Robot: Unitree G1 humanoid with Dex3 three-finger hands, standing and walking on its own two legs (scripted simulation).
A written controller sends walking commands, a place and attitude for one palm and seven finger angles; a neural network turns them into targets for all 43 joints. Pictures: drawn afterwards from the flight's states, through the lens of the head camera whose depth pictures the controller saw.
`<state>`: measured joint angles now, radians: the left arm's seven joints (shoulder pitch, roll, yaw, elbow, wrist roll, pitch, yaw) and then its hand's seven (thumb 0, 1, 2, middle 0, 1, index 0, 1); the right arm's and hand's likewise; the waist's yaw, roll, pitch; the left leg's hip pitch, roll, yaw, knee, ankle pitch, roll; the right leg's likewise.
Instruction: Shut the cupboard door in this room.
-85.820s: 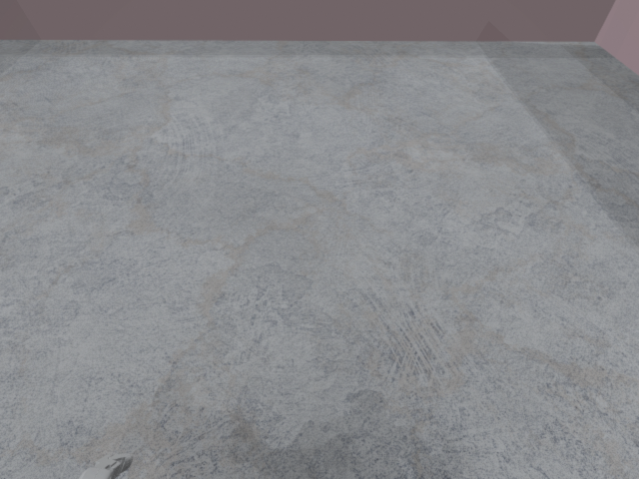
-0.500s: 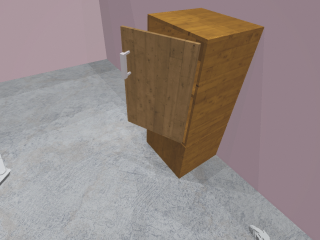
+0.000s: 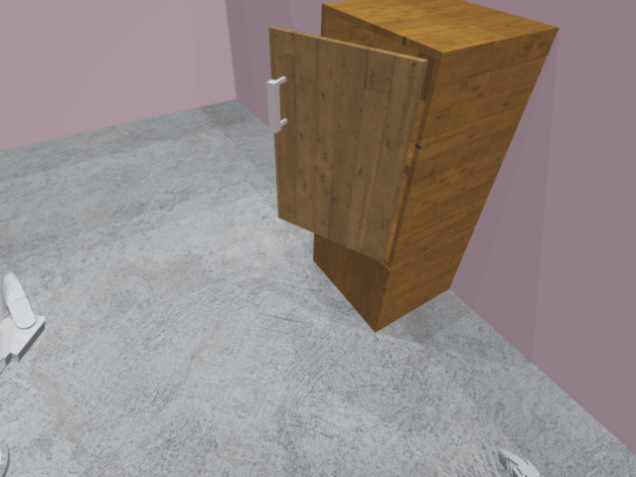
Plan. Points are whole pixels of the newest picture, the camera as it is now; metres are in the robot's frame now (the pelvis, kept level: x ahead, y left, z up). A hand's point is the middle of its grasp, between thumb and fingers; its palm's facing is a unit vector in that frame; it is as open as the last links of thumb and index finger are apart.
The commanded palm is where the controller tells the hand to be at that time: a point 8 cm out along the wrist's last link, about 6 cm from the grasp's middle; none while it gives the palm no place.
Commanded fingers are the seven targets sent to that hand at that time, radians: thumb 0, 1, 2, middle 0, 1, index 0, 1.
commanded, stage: stop stepping back and stand still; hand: left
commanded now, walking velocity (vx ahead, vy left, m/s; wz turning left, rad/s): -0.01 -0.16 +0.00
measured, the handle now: (278, 104) +0.97 +0.16 +0.04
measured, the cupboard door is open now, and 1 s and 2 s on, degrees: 26 26 26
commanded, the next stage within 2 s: let the arm hang, fingers relaxed in 0.12 s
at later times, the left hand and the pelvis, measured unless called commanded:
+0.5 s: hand out of the picture +0.12 +0.15 -0.15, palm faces -0.04 -0.99 -0.14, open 7.4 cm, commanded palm none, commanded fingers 0.00 0.90 0.90 -0.20 -0.30 -0.20 -0.30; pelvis +0.01 +0.00 +0.00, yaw +1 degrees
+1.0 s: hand out of the picture -0.01 +0.22 -0.15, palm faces +0.01 -0.97 -0.24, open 7.3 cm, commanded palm none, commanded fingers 0.00 0.90 0.90 -0.20 -0.30 -0.20 -0.30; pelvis +0.01 +0.03 +0.02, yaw -2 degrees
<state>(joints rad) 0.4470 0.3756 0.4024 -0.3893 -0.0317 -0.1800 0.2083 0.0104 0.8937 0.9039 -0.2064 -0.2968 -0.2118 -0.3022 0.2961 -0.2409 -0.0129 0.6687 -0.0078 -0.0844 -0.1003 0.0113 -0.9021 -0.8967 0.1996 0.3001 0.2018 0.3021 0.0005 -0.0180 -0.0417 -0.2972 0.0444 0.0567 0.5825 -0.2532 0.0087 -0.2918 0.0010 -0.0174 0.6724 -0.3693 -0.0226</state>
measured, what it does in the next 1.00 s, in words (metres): steps on the spot: right foot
